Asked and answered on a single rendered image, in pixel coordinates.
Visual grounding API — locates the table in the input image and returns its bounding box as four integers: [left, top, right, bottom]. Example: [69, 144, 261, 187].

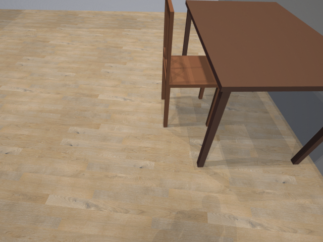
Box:
[182, 0, 323, 167]

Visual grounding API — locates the chair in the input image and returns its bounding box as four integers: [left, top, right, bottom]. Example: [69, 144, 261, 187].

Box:
[161, 0, 220, 128]

